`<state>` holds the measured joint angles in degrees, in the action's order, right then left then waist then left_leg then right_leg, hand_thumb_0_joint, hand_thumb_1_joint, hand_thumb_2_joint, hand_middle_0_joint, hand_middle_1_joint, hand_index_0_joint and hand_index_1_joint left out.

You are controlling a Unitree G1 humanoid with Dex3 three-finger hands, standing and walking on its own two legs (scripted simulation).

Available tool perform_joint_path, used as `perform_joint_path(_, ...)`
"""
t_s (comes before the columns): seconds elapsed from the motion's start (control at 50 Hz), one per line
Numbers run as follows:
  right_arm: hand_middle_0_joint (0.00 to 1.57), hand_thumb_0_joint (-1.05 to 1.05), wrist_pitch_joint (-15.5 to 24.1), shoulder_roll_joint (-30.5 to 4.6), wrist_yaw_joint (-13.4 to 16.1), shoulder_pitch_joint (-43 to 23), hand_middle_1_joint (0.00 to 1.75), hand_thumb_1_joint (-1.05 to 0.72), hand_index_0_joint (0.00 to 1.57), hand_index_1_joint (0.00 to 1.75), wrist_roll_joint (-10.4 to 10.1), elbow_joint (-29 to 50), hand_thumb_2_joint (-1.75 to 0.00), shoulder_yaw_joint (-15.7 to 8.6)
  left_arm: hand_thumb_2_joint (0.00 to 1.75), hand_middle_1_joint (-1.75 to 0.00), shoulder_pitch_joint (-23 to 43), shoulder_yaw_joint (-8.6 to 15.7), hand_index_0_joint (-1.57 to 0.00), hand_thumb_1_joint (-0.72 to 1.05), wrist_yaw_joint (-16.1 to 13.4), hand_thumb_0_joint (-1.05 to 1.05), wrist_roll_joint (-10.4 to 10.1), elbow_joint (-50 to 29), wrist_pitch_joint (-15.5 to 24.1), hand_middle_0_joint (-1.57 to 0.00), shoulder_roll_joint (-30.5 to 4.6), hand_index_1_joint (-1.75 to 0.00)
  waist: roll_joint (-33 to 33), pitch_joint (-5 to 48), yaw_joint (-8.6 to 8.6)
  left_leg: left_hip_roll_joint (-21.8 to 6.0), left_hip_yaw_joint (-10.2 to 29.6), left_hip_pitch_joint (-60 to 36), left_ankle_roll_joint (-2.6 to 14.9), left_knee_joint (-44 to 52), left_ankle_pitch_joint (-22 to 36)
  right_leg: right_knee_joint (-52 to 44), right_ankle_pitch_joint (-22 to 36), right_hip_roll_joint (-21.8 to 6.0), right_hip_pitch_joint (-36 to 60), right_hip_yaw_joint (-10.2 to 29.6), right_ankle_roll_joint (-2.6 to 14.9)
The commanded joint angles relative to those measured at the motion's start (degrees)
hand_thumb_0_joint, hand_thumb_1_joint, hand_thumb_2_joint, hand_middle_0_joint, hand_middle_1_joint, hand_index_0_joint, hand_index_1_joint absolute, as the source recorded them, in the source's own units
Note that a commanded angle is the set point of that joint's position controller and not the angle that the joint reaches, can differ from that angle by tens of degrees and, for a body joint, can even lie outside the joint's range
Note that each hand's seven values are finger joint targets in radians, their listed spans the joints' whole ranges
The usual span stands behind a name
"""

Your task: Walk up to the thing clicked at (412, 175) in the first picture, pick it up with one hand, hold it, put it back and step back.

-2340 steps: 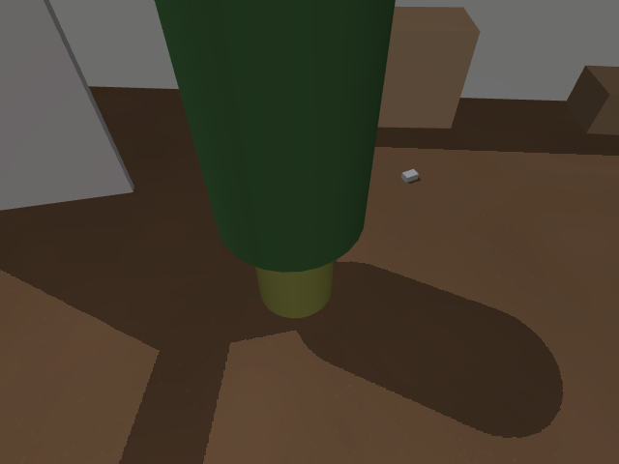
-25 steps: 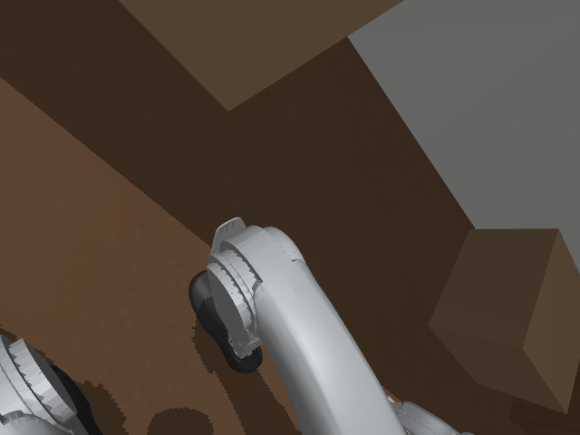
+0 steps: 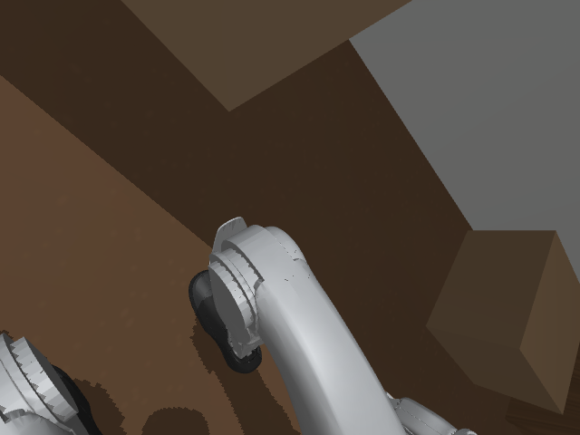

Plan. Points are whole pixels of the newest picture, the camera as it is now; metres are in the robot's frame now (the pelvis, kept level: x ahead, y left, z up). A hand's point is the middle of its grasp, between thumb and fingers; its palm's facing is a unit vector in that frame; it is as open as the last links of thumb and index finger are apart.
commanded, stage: rest palm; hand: left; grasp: from above
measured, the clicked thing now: out of the picture +0.45 +0.37 -0.33
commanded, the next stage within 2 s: close in 0.42 s
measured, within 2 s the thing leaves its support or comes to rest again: neither
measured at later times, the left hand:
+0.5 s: hand out of the picture +0.44 +0.36 -0.29, palm faces -0.13 -0.43 -0.89, open 14.0 cm
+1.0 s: hand out of the picture +0.44 +0.35 -0.29, palm faces -0.11 -0.43 -0.89, open 12.0 cm
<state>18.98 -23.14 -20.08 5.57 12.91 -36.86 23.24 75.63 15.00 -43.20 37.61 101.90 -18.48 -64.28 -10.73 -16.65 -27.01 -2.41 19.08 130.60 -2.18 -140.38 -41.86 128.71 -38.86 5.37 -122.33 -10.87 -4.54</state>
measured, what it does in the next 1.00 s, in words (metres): stands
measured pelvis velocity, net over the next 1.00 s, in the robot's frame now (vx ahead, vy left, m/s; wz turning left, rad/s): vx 0.00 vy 0.00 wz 0.00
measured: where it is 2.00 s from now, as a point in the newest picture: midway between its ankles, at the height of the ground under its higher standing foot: (165, 385)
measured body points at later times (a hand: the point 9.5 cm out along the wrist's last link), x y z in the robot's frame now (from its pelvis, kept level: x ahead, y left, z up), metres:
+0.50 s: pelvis +0.00 +0.00 +0.00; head +0.32 +0.13 +0.28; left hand +0.44 +0.37 -0.24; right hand +0.02 -0.24 -0.04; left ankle +0.06 +0.13 -0.31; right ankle +0.12 -0.12 -0.31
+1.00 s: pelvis +0.00 +0.00 +0.00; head +0.32 +0.13 +0.28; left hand +0.45 +0.37 -0.24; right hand +0.02 -0.24 -0.04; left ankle +0.06 +0.13 -0.31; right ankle +0.12 -0.12 -0.31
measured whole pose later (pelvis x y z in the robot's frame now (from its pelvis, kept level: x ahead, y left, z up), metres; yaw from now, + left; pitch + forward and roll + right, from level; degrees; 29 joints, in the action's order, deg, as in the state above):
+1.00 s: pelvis +0.00 +0.00 +0.00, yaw +0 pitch +30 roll -17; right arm 19.0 -23.1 -19.9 5.8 13.1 -36.9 23.1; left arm 75.7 15.5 -43.3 37.7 101.9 -18.6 -63.6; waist -10.5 -16.5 -27.2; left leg -2.7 18.8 130.5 -2.3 -140.2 -41.9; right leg 128.9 -38.8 5.3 -122.6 -10.7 -4.3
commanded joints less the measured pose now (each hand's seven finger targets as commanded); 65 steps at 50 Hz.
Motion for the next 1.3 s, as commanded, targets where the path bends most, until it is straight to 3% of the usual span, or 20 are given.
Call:
perform_joint_path(0.0, 0.20, 0.00, -0.20, -20.39, 0.23, 14.01, 0.30, -0.89, 0.20, 0.30, 0.05, -3.33, -0.90, -4.93, 0.97, -0.94, 11.37, -2.02, -0.09, -0.49, -1.71, 0.00, 1.19, -5.57, -0.23, -0.12, -10.10, -0.97, 36.09, 38.22, -5.19, -3.40, -6.38, -29.57, 1.37, 13.34, 16.79, -10.92, 21.05, 1.13, 24.63, -6.75, 4.33)
perform_joint_path(0.2, 0.20, 0.00, -0.53, -19.80, 0.34, 13.91, 0.30, -0.89, 0.20, 0.30, -0.11, -2.78, -0.90, -4.79, 0.97, -0.95, 11.26, -1.80, -0.08, -0.49, -1.36, 0.00, 1.86, -6.41, -0.36, -0.10, -10.74, -0.97, 36.97, 37.72, -4.58, -3.50, -6.06, -29.91, 1.17, 13.82, 16.62, -10.10, 20.29, 1.02, 23.17, -6.82, 4.78)
perform_joint_path(0.28, 0.20, 0.00, -0.43, -19.73, 0.67, 13.66, 0.30, -0.89, 0.20, 0.30, -0.05, -2.93, -0.90, -4.95, 0.98, -0.95, 11.13, -2.46, -0.07, -0.50, -0.48, 0.00, 1.52, -6.76, -0.31, -0.10, -9.88, -0.98, 35.87, 37.81, -5.28, -3.27, -6.73, -28.99, 1.51, 12.93, 15.97, -10.84, 19.94, 1.14, 23.34, -6.48, 4.41)
perform_joint_path(0.38, 0.20, 0.00, -0.34, -19.67, 0.98, 14.13, 0.30, -0.88, 0.20, 0.30, -0.12, -3.09, -0.90, -4.98, 0.98, -0.97, 10.85, -2.46, -0.07, -0.49, -0.20, 0.00, 2.31, -6.33, 0.06, -0.09, -10.56, -0.98, 36.21, 38.55, -4.32, -3.47, -6.78, -28.73, 1.47, 13.37, 16.10, -10.88, 19.61, 1.34, 24.41, -6.48, 4.62)
perform_joint_path(0.48, 0.20, 0.00, -0.36, -19.23, 0.96, 14.14, 0.30, -0.88, 0.20, 0.30, -0.14, -3.16, -0.90, -4.96, 0.97, -0.96, 10.89, -2.45, -0.07, -0.49, -0.10, 0.00, 2.85, -6.89, 0.12, -0.09, -10.05, -0.98, 36.22, 38.13, -4.48, -3.45, -6.33, -29.37, 1.36, 13.71, 16.26, -10.49, 19.48, 1.16, 23.00, -6.71, 4.84)
perform_joint_path(0.62, 0.20, 0.00, -0.27, -19.43, 0.91, 14.05, 0.30, -0.88, 0.20, 0.30, 0.01, -3.00, -0.89, -5.00, 0.79, -0.83, 11.32, -1.85, -0.26, -0.25, -0.82, 0.00, 2.19, -7.23, 0.05, -0.26, -10.31, -0.84, 36.39, 38.87, -4.42, -3.57, -6.45, -30.42, 1.38, 13.61, 16.67, -10.67, 20.04, 1.29, 23.48, -6.41, 4.70)
perform_joint_path(0.74, 0.20, 0.00, 0.09, -19.67, 0.92, 14.02, 0.30, -0.88, 0.20, 0.30, 0.35, -3.76, -0.89, -5.19, 0.74, -0.78, 11.49, -1.97, -0.32, -0.19, -1.08, 0.00, 1.86, -5.70, -0.06, -0.32, -10.04, -0.78, 34.82, 37.94, -5.17, -3.17, -6.76, -28.30, 1.61, 13.47, 14.50, -11.52, 18.73, 1.12, 24.04, -6.35, 4.38)
perform_joint_path(0.78, 0.20, 0.00, 0.08, -19.61, 0.82, 14.13, 0.30, -0.88, 0.20, 0.30, 0.26, -3.89, -0.89, -5.02, 0.72, -0.77, 11.80, -1.31, -0.33, -0.17, -1.62, 0.00, 1.80, -5.56, 0.18, -0.33, -10.81, -0.77, 35.91, 38.12, -4.64, -3.24, -6.89, -28.27, 1.52, 13.32, 14.90, -11.24, 19.16, 0.99, 24.42, -6.40, 4.42)
perform_joint_path(0.9, 0.20, 0.00, 0.07, -19.78, 0.34, 14.61, 0.30, -0.88, 0.20, 0.30, 0.39, -3.46, -0.89, -4.87, 0.66, -0.73, 11.38, -1.78, -0.39, -0.10, -2.05, 0.00, 1.45, -5.41, -0.27, -0.38, -9.75, -0.72, 36.01, 38.46, -5.37, -3.29, -6.49, -29.52, 1.42, 13.44, 16.49, -10.84, 20.55, 0.90, 24.59, -6.46, 4.34)
perform_joint_path(0.98, 0.20, 0.00, -0.10, -19.93, 0.18, 14.49, 0.30, -0.88, 0.20, 0.30, 0.14, -3.23, -0.89, -4.92, 0.66, -0.71, 11.75, -1.49, -0.40, -0.09, -1.99, 0.00, 1.18, -5.53, -0.59, -0.40, -10.03, -0.71, 35.82, 38.55, -4.93, -3.37, -6.90, -28.81, 1.47, 12.85, 16.56, -10.93, 20.71, 1.03, 24.63, -6.26, 4.23)
perform_joint_path(1.0, 0.20, 0.00, 0.08, -20.20, 0.28, 13.80, 0.30, -0.88, 0.20, 0.30, 0.17, -2.74, -0.89, -5.13, 0.64, -0.71, 12.61, -0.15, -0.41, -0.08, -2.29, 0.00, 1.32, -6.99, -0.26, -0.40, -11.99, -0.71, 36.97, 38.85, -4.29, -3.38, -7.22, -28.86, 1.41, 13.16, 16.63, -10.87, 20.86, 1.08, 25.32, -6.10, 4.32)
perform_joint_path(1.06, 0.20, 0.00, -0.12, -19.57, 0.06, 14.38, 0.30, -0.88, 0.20, 0.30, 0.00, -2.80, -0.89, -4.93, 0.63, -0.69, 10.56, -1.91, -0.43, -0.06, -1.63, 0.00, 2.07, -5.68, -0.69, -0.42, -9.67, -0.69, 36.42, 38.47, -4.69, -3.34, -6.78, -29.59, 1.34, 13.19, 16.94, -10.53, 20.69, 1.08, 24.23, -6.33, 4.50)
perform_joint_path(1.22, 0.20, 0.00, -0.11, -19.67, 0.07, 14.85, 0.30, -0.88, 0.20, 0.30, -0.31, -3.67, -0.89, -5.55, 0.59, -0.65, 10.84, -1.20, -0.47, -0.01, -1.32, 0.00, 1.51, -5.82, -0.70, -0.46, -9.56, -0.64, 36.32, 37.54, -4.64, -3.43, -6.35, -29.40, 1.29, 13.73, 15.98, -10.27, 19.65, 0.95, 22.51, -6.59, 4.63)
perform_joint_path(1.28, 0.20, 0.00, 0.09, -19.53, 0.33, 14.24, 0.30, -0.88, 0.20, 0.30, -0.28, -3.39, -0.89, -5.59, 0.57, -0.62, 11.14, -2.02, -0.50, 0.03, -0.73, 0.00, 1.92, -6.29, -0.31, -0.50, -9.56, -0.62, 35.62, 37.10, -4.73, -3.09, -6.41, -28.07, 1.60, 13.64, 14.03, -10.53, 18.11, 0.88, 22.18, -6.38, 4.61)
